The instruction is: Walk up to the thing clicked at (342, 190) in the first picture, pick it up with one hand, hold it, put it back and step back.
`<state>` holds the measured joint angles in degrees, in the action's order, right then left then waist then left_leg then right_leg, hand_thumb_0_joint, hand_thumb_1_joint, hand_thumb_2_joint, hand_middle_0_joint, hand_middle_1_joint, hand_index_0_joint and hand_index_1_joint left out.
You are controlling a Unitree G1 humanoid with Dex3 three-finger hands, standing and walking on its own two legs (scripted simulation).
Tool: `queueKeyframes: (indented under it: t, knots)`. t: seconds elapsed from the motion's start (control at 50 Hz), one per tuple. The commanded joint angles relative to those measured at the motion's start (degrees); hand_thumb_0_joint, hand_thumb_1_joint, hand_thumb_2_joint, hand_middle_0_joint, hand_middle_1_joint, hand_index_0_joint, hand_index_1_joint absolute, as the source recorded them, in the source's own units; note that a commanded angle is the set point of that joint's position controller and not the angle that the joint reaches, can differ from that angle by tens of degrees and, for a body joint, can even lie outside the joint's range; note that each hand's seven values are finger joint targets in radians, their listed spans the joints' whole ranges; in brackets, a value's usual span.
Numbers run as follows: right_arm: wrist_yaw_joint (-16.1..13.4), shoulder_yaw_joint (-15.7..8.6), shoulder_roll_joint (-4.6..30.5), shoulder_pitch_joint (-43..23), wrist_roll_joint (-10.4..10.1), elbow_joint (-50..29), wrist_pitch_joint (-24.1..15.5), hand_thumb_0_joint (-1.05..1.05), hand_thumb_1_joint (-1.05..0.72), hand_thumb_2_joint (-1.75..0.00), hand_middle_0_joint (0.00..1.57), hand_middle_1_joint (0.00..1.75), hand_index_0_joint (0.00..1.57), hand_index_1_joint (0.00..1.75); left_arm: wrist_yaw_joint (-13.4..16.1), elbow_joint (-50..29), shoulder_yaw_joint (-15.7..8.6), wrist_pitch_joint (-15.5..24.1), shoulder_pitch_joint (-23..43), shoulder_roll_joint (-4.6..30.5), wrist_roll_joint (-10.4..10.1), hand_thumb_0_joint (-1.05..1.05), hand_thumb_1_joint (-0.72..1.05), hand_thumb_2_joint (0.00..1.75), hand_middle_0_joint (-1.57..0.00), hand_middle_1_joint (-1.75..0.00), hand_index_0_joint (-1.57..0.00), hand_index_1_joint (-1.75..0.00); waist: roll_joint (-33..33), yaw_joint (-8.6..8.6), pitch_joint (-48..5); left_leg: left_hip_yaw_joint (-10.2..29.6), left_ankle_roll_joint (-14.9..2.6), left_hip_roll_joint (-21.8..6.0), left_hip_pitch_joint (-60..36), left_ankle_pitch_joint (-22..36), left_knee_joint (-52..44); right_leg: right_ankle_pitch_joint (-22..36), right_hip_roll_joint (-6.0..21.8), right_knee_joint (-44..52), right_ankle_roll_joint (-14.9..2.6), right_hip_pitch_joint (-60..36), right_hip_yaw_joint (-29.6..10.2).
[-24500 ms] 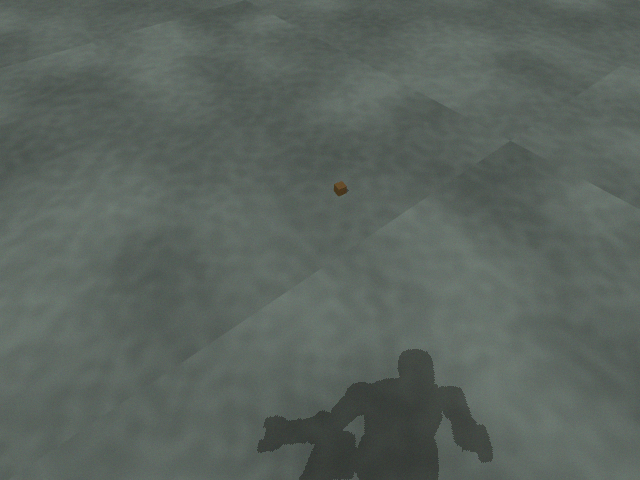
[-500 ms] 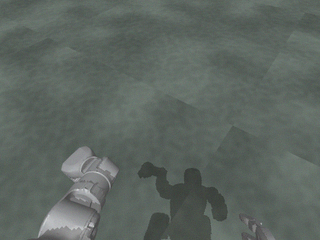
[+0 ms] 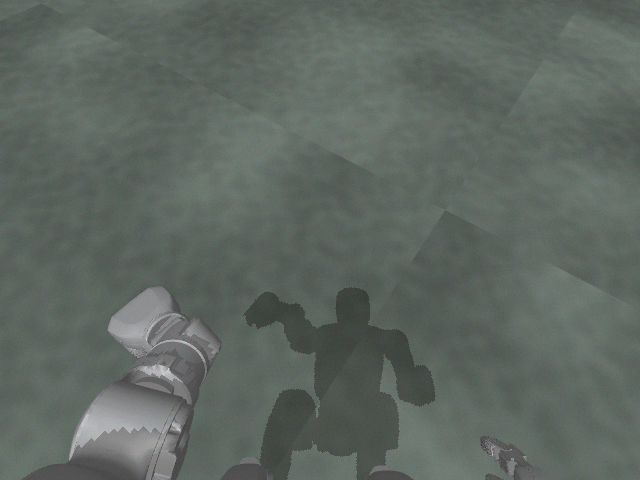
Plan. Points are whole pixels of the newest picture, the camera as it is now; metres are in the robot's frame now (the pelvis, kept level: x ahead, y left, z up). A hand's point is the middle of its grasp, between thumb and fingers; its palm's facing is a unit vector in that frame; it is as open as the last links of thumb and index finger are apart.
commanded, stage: crouch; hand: left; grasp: from above
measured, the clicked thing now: (169, 339) +0.33 +0.24 -0.15
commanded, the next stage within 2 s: lower in 1.64 s
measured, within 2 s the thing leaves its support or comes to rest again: rests again in 1.32 s
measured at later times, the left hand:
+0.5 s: hand (197, 355) +0.37 +0.25 -0.36, palm faces -0.16 -0.37 -0.92, open 7.2 cm
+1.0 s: hand (211, 362) +0.40 +0.26 -0.50, palm faces -0.20 -0.35 -0.92, open 5.7 cm
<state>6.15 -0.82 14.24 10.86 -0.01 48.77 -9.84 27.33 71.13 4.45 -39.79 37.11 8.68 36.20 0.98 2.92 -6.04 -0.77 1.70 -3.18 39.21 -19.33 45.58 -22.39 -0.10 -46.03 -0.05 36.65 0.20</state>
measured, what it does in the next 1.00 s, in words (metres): lowers itself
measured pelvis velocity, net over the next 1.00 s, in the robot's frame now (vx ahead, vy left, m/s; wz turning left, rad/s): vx -0.08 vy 0.01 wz -0.10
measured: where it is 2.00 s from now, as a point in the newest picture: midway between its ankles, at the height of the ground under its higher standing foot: outside the picture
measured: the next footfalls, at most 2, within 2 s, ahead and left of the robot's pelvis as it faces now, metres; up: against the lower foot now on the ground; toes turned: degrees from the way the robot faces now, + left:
none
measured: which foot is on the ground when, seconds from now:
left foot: down 0.00-1.00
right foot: down 0.00-1.00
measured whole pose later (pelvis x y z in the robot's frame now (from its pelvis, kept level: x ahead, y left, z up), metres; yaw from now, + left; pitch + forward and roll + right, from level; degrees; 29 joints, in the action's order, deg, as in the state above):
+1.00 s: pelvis -0.08 +0.01 -0.36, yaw -6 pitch +37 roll -5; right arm 12.6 0.0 15.6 7.7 7.8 51.8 -13.2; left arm 34.7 89.7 -17.3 -23.6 63.4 32.8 42.9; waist -2.3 12.8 -7.0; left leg 6.9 1.7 -4.3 127.8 -36.5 126.8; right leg -40.1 -2.6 -125.7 0.8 122.8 3.3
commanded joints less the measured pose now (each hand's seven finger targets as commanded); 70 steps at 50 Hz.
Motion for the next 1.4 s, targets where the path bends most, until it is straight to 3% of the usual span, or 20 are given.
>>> queueKeyframes:
  t: [0.0,0.04,0.14,0.18,0.2,0.24,0.26,0.32,0.38,0.44,0.54,0.6,0.72,0.78,0.96,1.02,1.04,1.12,1.22,1.38]
  knots:
    - [1.0,-3.6,8.4,2.8,1.6,-3.2,-1.7,0.00,-0.88,-0.89,0.20,0.30,0.20,0.30,8.6,-1.1,-2.9,3.3,24.2,10.1,4.8,0.00,0.50,0.36,-0.88,-0.51,-0.93,-0.46,-1.1,1.91,-21.2,-2.0,-0.59,1.7,2.0,14.4,10.4,19.3,-1.7,-8.3,-1.00,5.2,-0.5]
    - [1.6,-4.1,8.4,3.0,2.5,-2.7,-2.0,0.00,-0.88,-0.89,0.20,0.30,0.20,0.30,10.8,2.8,-4.6,3.9,25.4,8.6,3.1,0.00,0.49,0.35,-0.88,-0.49,-0.92,-0.45,-2.9,2.31,-22.5,-1.3,0.07,1.3,5.0,12.1,13.5,15.7,-2.1,-11.8,-1.52,11.6,0.3]
    - [2.8,-4.0,9.6,1.7,4.3,-1.6,-3.0,0.00,-0.88,-0.89,0.20,0.30,0.20,0.30,15.8,7.3,-10.3,5.8,34.0,13.0,-0.9,0.00,0.49,0.47,-0.92,-0.49,-0.94,-0.47,-6.7,3.11,-29.1,0.5,0.54,1.3,15.7,5.8,23.6,8.7,-2.6,-21.9,-2.11,25.3,2.1]
    - [3.2,-3.3,9.9,0.6,4.8,-0.9,-3.0,0.00,-0.88,-0.89,0.20,0.30,0.20,0.30,17.2,8.6,-11.6,7.1,36.5,14.9,-1.2,0.00,0.50,0.50,-0.93,-0.50,-0.95,-0.49,-7.9,4.35,-31.6,1.2,0.49,1.2,19.8,3.3,27.9,6.3,-2.9,-26.2,-2.12,31.6,2.7]
    - [3.2,-3.1,10.5,0.2,4.9,-0.7,-2.8,0.00,-0.88,-0.89,0.20,0.30,0.20,0.30,17.8,9.2,-12.9,7.8,38.1,18.0,-0.8,0.00,0.50,0.47,-0.92,-0.50,-0.95,-0.48,-8.4,4.33,-33.2,1.2,0.27,1.3,22.7,1.8,30.4,5.0,-3.0,-27.8,-1.92,33.5,2.6]
    - [3.2,-2.9,10.6,0.5,4.9,0.1,-2.6,0.00,-0.88,-0.89,0.20,0.30,0.20,0.30,18.0,8.0,-14.0,9.3,41.3,20.5,-1.3,0.00,0.52,0.46,-0.93,-0.52,-0.96,-0.49,-7.8,6.43,-36.3,1.3,0.09,1.3,26.5,-1.0,34.4,2.3,-2.7,-30.5,-1.35,36.2,2.6]
    - [3.1,-2.6,10.9,0.3,5.0,0.5,-2.4,0.00,-0.88,-0.89,0.20,0.30,0.20,0.30,18.1,8.5,-14.7,9.8,42.3,22.7,-1.1,0.00,0.53,0.47,-0.94,-0.52,-0.97,-0.49,-9.2,6.03,-37.7,1.2,0.18,1.1,28.0,-1.6,35.9,1.5,-2.7,-31.8,-1.24,36.9,2.5]
    - [3.0,-2.6,11.5,1.9,5.3,1.9,-2.4,0.00,-0.89,-0.90,0.20,0.30,0.20,0.30,16.8,7.0,-16.0,11.1,44.7,25.9,-1.2,0.00,0.50,0.51,-0.94,-0.56,-0.96,-0.54,-10.1,8.15,-41.1,1.8,0.20,0.5,31.2,-4.0,39.9,-0.6,-2.7,-35.7,-0.80,40.5,3.7]
    - [3.1,-2.7,11.3,2.8,5.5,1.9,-2.0,0.00,-0.89,-0.90,0.20,0.30,0.20,0.30,14.7,5.7,-16.6,11.8,44.9,30.4,0.9,0.00,0.54,0.49,-0.97,-0.53,-0.99,-0.51,-14.1,7.22,-45.3,1.7,0.22,0.2,31.8,-4.5,43.7,-1.8,-2.8,-38.9,-1.15,42.1,4.0]
    - [3.4,-2.6,10.3,2.7,5.5,1.4,-1.7,0.00,-0.90,-0.90,0.20,0.30,0.20,0.30,12.8,5.0,-16.5,12.2,43.9,31.5,2.9,0.00,0.59,0.43,-1.03,-0.46,-1.04,-0.45,-16.2,7.19,-46.9,1.6,-0.21,0.2,36.1,-5.8,48.1,-3.1,-3.1,-42.3,-1.34,44.7,4.0]
    - [3.8,-2.8,10.5,4.5,5.2,1.5,-2.0,0.00,-0.89,-0.90,0.20,0.30,0.20,0.30,10.3,8.9,-15.5,12.8,42.0,29.7,3.1,0.00,0.60,0.34,-1.05,-0.35,-1.06,-0.33,-13.7,9.41,-42.8,3.0,-1.35,-0.3,44.1,-8.3,54.4,-5.6,-3.4,-46.9,-1.22,52.9,4.8]
    - [4.1,-3.0,10.4,5.3,5.4,2.1,-2.6,0.00,-0.89,-0.90,0.20,0.30,0.20,0.30,9.5,9.8,-16.1,14.2,41.5,30.7,2.9,0.00,0.54,0.26,-0.99,-0.31,-1.01,-0.29,-11.8,9.43,-39.8,3.7,-1.69,-0.3,48.4,-10.0,57.1,-8.3,-3.6,-49.9,-1.22,57.4,5.2]
    - [4.9,-2.6,12.3,6.7,6.0,2.2,-3.5,0.00,-0.89,-0.90,0.20,0.30,0.20,0.30,10.1,9.2,-17.7,14.6,45.4,34.3,5.6,0.00,0.61,0.23,-1.03,-0.31,-1.07,-0.27,-15.5,9.70,-41.0,4.0,-1.69,-0.3,50.4,-7.9,62.2,-4.0,-3.1,-56.7,-1.21,63.6,5.7]
    - [5.4,-2.3,12.7,7.4,6.5,2.2,-3.8,0.00,-0.90,-0.90,0.20,0.30,0.20,0.30,10.3,9.5,-19.0,15.2,46.4,37.5,6.9,0.00,0.62,0.19,-1.04,-0.29,-1.08,-0.25,-15.3,9.55,-40.8,3.3,-2.00,-0.1,53.5,-8.6,65.3,-4.9,-3.1,-58.5,-0.98,64.6,5.4]
    - [6.6,-2.6,13.9,8.9,7.5,2.4,-3.9,0.00,-0.90,-0.90,0.20,0.30,0.20,0.30,10.0,10.5,-20.3,16.2,48.1,39.1,9.0,0.00,0.76,0.15,-1.18,-0.19,-1.20,-0.17,-18.6,9.93,-44.4,2.7,-1.77,-0.3,55.2,-7.6,70.6,-3.8,-3.4,-64.4,-1.12,66.6,6.5]
    - [7.0,-2.9,14.1,9.4,7.7,3.0,-4.0,0.00,-0.90,-0.90,0.20,0.30,0.20,0.30,9.9,15.1,-20.5,15.8,45.9,37.9,7.9,0.00,0.73,0.08,-1.15,-0.14,-1.17,-0.12,-15.8,10.06,-39.9,2.8,-2.20,-0.2,59.1,-9.9,71.7,-6.4,-3.6,-64.7,-0.90,69.2,6.6]
    - [7.1,-2.7,13.7,9.9,7.9,2.8,-4.1,0.00,-0.90,-0.90,0.20,0.30,0.20,0.30,9.6,14.6,-20.2,15.9,46.7,37.3,7.4,0.00,0.72,0.09,-1.14,-0.15,-1.17,-0.12,-14.7,11.11,-39.8,2.8,-2.37,-0.1,59.7,-9.7,72.6,-6.0,-3.6,-64.7,-0.72,68.6,6.5]
    - [7.6,-1.5,13.9,10.0,8.3,3.1,-4.5,0.00,-0.90,-0.90,0.20,0.30,0.20,0.30,8.1,17.4,-20.3,16.3,46.1,39.5,7.3,0.00,0.81,0.10,-1.21,-0.14,-1.24,-0.12,-11.3,11.59,-36.2,3.0,-3.00,0.0,64.1,-9.9,74.7,-6.4,-4.0,-65.9,-0.41,68.8,6.5]
    - [8.0,0.0,14.4,10.2,9.3,3.5,-5.3,0.00,-0.91,-0.90,0.20,0.30,0.20,0.30,7.3,17.2,-21.1,18.0,47.7,44.0,9.5,0.00,0.88,0.02,-1.23,-0.17,-1.28,-0.13,-10.5,12.02,-34.0,2.9,-3.48,0.3,68.3,-10.8,77.7,-7.8,-4.3,-67.9,-0.25,69.6,6.4]
    - [9.0,0.7,15.7,10.7,9.9,2.8,-6.2,0.00,-0.91,-0.90,0.20,0.30,0.20,0.30,8.5,15.7,-22.6,19.5,47.6,44.7,10.6,0.00,0.90,0.02,-1.25,-0.18,-1.30,-0.13,-18.3,10.99,-36.8,3.3,-2.27,-0.1,64.1,-9.3,78.2,-5.8,-4.4,-71.7,-1.02,71.8,8.3]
